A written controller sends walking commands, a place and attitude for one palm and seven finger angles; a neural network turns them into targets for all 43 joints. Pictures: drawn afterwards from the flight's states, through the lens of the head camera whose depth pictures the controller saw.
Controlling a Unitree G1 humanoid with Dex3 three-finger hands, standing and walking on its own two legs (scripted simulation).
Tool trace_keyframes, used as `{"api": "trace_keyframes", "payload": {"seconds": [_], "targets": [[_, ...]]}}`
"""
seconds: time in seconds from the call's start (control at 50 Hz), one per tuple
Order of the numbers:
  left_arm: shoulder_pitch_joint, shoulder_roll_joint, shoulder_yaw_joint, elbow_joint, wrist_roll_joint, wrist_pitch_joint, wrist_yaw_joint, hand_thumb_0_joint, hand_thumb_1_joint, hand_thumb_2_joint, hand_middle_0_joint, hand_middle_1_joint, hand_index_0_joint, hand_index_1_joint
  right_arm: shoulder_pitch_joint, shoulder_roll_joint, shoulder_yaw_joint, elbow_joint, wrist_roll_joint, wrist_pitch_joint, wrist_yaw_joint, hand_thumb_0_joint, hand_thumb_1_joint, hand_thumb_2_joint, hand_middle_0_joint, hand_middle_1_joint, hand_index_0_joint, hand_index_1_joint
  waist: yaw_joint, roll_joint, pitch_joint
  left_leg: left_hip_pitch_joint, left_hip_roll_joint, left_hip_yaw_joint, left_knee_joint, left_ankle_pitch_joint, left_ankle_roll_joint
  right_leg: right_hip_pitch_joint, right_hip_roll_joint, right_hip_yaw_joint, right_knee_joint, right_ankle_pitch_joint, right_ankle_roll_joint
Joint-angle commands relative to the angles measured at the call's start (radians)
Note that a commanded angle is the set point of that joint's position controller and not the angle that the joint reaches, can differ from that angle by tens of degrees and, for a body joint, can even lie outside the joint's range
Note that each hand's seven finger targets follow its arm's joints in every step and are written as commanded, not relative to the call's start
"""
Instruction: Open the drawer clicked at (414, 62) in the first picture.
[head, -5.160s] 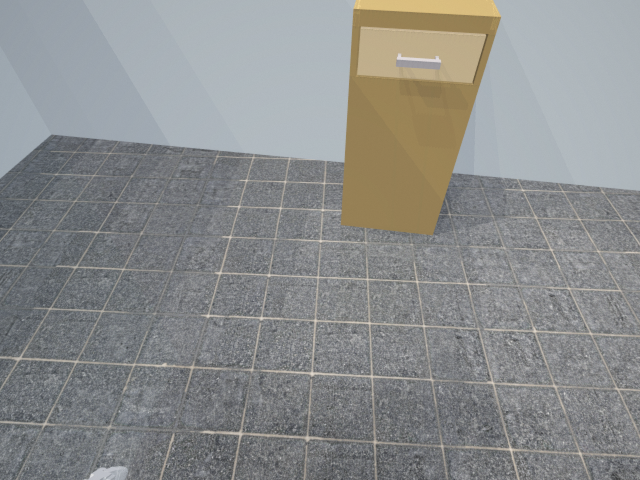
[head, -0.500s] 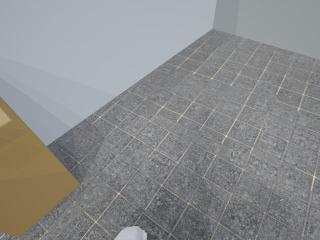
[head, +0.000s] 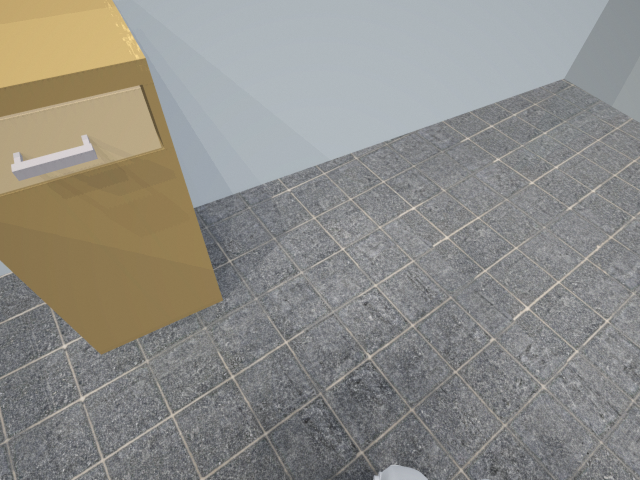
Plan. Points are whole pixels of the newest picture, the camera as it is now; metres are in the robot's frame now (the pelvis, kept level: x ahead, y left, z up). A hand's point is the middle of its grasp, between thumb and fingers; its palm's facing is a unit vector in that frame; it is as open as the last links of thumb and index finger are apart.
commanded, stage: turn to face it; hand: left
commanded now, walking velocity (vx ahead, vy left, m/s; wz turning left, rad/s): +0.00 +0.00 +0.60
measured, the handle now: (54, 155) +0.60 +0.53 -0.01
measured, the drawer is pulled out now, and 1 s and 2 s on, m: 0.00 0.00 0.00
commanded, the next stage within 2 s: take the last steps up to it in 0.90 s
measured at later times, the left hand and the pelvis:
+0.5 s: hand out of the picture -0.02 +0.18 -0.16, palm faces +0.34 -0.91 -0.24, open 7.4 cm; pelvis -0.03 -0.03 +0.00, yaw +19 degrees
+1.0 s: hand out of the picture -0.09 +0.19 -0.16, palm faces +0.50 -0.83 -0.26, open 7.4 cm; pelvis -0.05 -0.02 +0.00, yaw +28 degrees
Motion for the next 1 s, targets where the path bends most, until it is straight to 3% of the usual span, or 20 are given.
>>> {"api": "trace_keyframes", "payload": {"seconds": [0.0, 0.06, 0.1, 0.12, 0.14, 0.16, 0.18, 0.22, 0.26, 0.44, 0.5, 0.52, 0.54, 0.56, 0.6, 0.66, 0.84, 0.94, 0.96, 0.98], "targets": [[-0.05, 0.043, 0.004, -0.11, -0.003, -0.035, 0.014, 0.0, 0.9, 0.9, -0.2, -0.3, -0.2, -0.3, 0.034, -0.229, -0.076, -0.057, -0.001, -0.013, -0.016, 0.0, -0.9, -0.9, 0.2, 0.3, 0.2, 0.3, -0.047, 0.152, -0.109, 0.113, 0.244, -0.309, -0.147, 0.295, 0.15, 0.003, 0.03, 0.014, -0.151, -0.038, -0.002], [-0.004, 0.041, 0.001, -0.107, -0.009, -0.044, 0.018, 0.0, 0.9, 0.9, -0.2, -0.3, -0.2, -0.3, 0.012, -0.231, -0.081, -0.062, -0.002, -0.007, -0.013, 0.0, -0.9, -0.9, 0.2, 0.3, 0.2, 0.3, -0.026, 0.177, -0.134, 0.061, 0.212, -0.343, -0.101, 0.357, 0.135, 0.141, 0.072, -0.001, -0.327, -0.011, -0.017], [0.066, 0.057, 0.006, -0.095, -0.01, -0.056, 0.023, 0.0, 0.9, 0.9, -0.2, -0.3, -0.2, -0.3, -0.008, -0.218, -0.083, -0.071, 0.007, -0.004, -0.011, 0.0, -0.9, -0.9, 0.2, 0.3, 0.2, 0.3, 0.013, 0.145, -0.153, -0.028, 0.162, -0.33, -0.03, 0.301, 0.085, 0.306, 0.07, -0.012, -0.555, 0.147, -0.025], [0.094, 0.117, 0.016, -0.092, -0.001, -0.067, 0.03, 0.0, 0.9, 0.9, -0.2, -0.3, -0.2, -0.3, -0.001, -0.177, -0.078, -0.078, 0.017, -0.004, -0.005, 0.0, -0.9, -0.9, 0.2, 0.3, 0.2, 0.3, 0.029, 0.038, -0.163, -0.176, 0.1, -0.285, 0.083, 0.153, 0.029, 0.461, -0.044, 0.101, -0.689, 0.168, -0.055], [0.099, 0.209, 0.036, -0.096, 0.016, -0.074, 0.038, 0.0, 0.9, 0.9, -0.2, -0.3, -0.2, -0.3, 0.021, -0.099, -0.063, -0.102, 0.019, -0.007, 0.0, 0.0, -0.9, -0.9, 0.2, 0.3, 0.2, 0.3, 0.031, -0.279, -0.154, -0.362, -0.059, -0.059, 0.316, -0.245, -0.064, 0.538, -0.335, 0.368, -0.761, 0.248, -0.168], [0.085, 0.209, 0.027, -0.11, 0.008, -0.068, 0.037, 0.0, 0.9, 0.9, -0.2, -0.3, -0.2, -0.3, 0.001, -0.146, -0.074, -0.104, 0.002, 0.0, -0.002, 0.0, -0.9, -0.9, 0.2, 0.3, 0.2, 0.3, 0.036, -0.242, -0.141, -0.342, -0.022, -0.074, 0.515, -0.353, -0.064, 0.398, -0.408, 0.368, -0.757, 0.288, -0.238], [0.037, 0.178, 0.024, -0.116, 0.007, -0.069, 0.038, 0.0, 0.9, 0.9, -0.2, -0.3, -0.2, -0.3, -0.018, -0.145, -0.079, -0.09, 0.001, 0.013, 0.002, 0.0, -0.9, -0.9, 0.2, 0.3, 0.2, 0.3, 0.016, -0.223, -0.088, -0.324, 0.0, -0.087, 0.633, -0.312, -0.062, 0.297, -0.356, 0.331, -0.762, 0.255, -0.238], [-0.065, 0.114, 0.004, -0.134, 0.009, -0.068, 0.036, 0.0, 0.9, 0.9, -0.2, -0.3, -0.2, -0.3, 0.025, -0.135, -0.078, -0.052, 0.001, 0.022, 0.016, 0.0, -0.9, -0.9, 0.2, 0.3, 0.2, 0.3, -0.042, -0.136, -0.026, -0.318, 0.037, -0.05, 0.732, -0.187, -0.078, 0.243, -0.26, 0.151, -0.726, 0.282, -0.208], [-0.058, 0.102, -0.004, -0.133, 0.012, -0.072, 0.035, 0.0, 0.9, 0.9, -0.2, -0.3, -0.2, -0.3, 0.037, -0.118, -0.07, -0.04, 0.002, 0.027, 0.023, 0.0, -0.9, -0.9, 0.2, 0.3, 0.2, 0.3, -0.038, -0.167, -0.022, -0.297, 0.044, -0.005, 0.716, -0.148, -0.095, 0.246, -0.225, 0.048, -0.709, 0.331, -0.193], [0.07, 0.173, 0.018, -0.068, 0.023, -0.059, 0.029, 0.0, 0.9, 0.9, -0.2, -0.3, -0.2, -0.3, -0.065, -0.093, -0.042, -0.069, 0.014, 0.012, 0.021, 0.0, -0.9, -0.9, 0.2, 0.3, 0.2, 0.3, 0.038, -0.212, -0.078, -0.153, 0.038, 0.111, 0.288, -0.23, -0.089, 0.366, -0.281, -0.031, -0.614, 0.542, -0.216], [0.054, 0.17, 0.021, -0.058, 0.013, -0.051, 0.024, 0.0, 0.9, 0.9, -0.2, -0.3, -0.2, -0.3, 0.02, -0.117, -0.042, -0.048, 0.012, -0.002, 0.013, 0.0, -0.9, -0.9, 0.2, 0.3, 0.2, 0.3, -0.01, -0.166, -0.121, 0.028, 0.026, 0.133, 0.026, -0.051, -0.069, 0.315, -0.247, -0.103, -0.485, 0.53, -0.143], [0.052, 0.143, 0.017, -0.061, 0.005, -0.044, 0.022, 0.0, 0.9, 0.9, -0.2, -0.3, -0.2, -0.3, 0.074, -0.166, -0.054, -0.037, 0.011, -0.013, 0.014, 0.0, -0.9, -0.9, 0.2, 0.3, 0.2, 0.3, -0.044, -0.036, -0.158, 0.183, 0.088, 0.055, -0.101, 0.099, -0.047, 0.208, -0.214, -0.137, -0.337, 0.423, -0.094], [0.062, 0.069, 0.006, -0.1, -0.002, -0.039, 0.014, 0.0, 0.9, 0.9, -0.2, -0.3, -0.2, -0.3, 0.118, -0.282, -0.08, -0.04, 0.002, -0.022, 0.008, 0.0, -0.9, -0.9, 0.2, 0.3, 0.2, 0.3, -0.064, 0.291, -0.173, 0.327, 0.359, -0.296, -0.129, 0.456, 0.074, -0.071, -0.073, -0.177, -0.122, -0.056, -0.01], [-0.007, 0.055, -0.012, -0.128, 0.009, -0.036, 0.018, 0.0, 0.9, 0.9, -0.2, -0.3, -0.2, -0.3, 0.18, -0.323, -0.085, -0.02, 0.005, -0.014, 0.002, 0.0, -0.9, -0.9, 0.2, 0.3, 0.2, 0.3, -0.101, 0.284, -0.173, 0.27, 0.46, -0.336, -0.139, 0.583, 0.177, -0.098, -0.043, -0.089, 0.026, -0.271, -0.017], [-0.058, 0.057, -0.004, -0.098, 0.004, -0.025, 0.023, 0.0, 0.9, 0.9, -0.2, -0.3, -0.2, -0.3, 0.115, -0.261, -0.069, -0.016, 0.001, -0.018, -0.022, 0.0, -0.9, -0.9, 0.2, 0.3, 0.2, 0.3, -0.079, 0.287, -0.109, 0.153, 0.369, -0.283, -0.162, 0.417, 0.166, -0.113, -0.042, 0.004, 0.137, -0.16, -0.026], [0.016, 0.058, -0.002, -0.036, 0.008, -0.027, 0.007, 0.0, 0.9, 0.9, -0.2, -0.3, -0.2, -0.3, 0.012, -0.191, -0.04, -0.041, 0.003, -0.028, -0.028, 0.0, -0.9, -0.9, 0.2, 0.3, 0.2, 0.3, -0.021, 0.177, -0.082, 0.106, 0.262, -0.158, -0.181, 0.369, 0.115, -0.058, -0.03, -0.002, 0.126, -0.002, -0.019], [0.01, 0.021, -0.018, -0.03, 0.003, -0.026, 0.017, 0.0, 0.9, 0.9, -0.2, -0.3, -0.2, -0.3, 0.05, -0.18, -0.044, -0.005, 0.001, -0.018, -0.027, 0.0, -0.9, -0.9, 0.2, 0.3, 0.2, 0.3, -0.039, 0.145, -0.081, 0.12, 0.267, -0.215, -0.2, 0.262, 0.151, 0.054, 0.018, -0.015, -0.165, -0.043, -0.022], [0.094, 0.008, -0.023, 0.001, -0.004, -0.049, 0.027, 0.0, 0.9, 0.9, -0.2, -0.3, -0.2, -0.3, 0.032, -0.163, -0.046, 0.01, 0.005, -0.013, -0.023, 0.0, -0.9, -0.9, 0.2, 0.3, 0.2, 0.3, 0.001, 0.138, -0.105, 0.035, 0.222, -0.237, -0.123, 0.297, 0.116, 0.257, 0.054, -0.031, -0.481, 0.107, -0.039], [0.123, 0.018, -0.021, 0.011, -0.003, -0.059, 0.031, 0.0, 0.9, 0.9, -0.2, -0.3, -0.2, -0.3, 0.029, -0.144, -0.044, 0.012, 0.012, -0.015, -0.021, 0.0, -0.9, -0.9, 0.2, 0.3, 0.2, 0.3, 0.018, 0.108, -0.118, -0.009, 0.186, -0.217, -0.072, 0.246, 0.079, 0.346, 0.034, -0.021, -0.62, 0.201, -0.042], [0.128, 0.066, -0.016, 0.016, 0.007, -0.07, 0.038, 0.0, 0.9, 0.9, -0.2, -0.3, -0.2, -0.3, 0.049, -0.092, -0.037, 0.014, 0.022, -0.018, -0.016, 0.0, -0.9, -0.9, 0.2, 0.3, 0.2, 0.3, 0.014, -0.033, -0.126, -0.109, 0.11, -0.142, 0.041, 0.103, 0.019, 0.436, -0.089, 0.108, -0.712, 0.222, -0.078]]}}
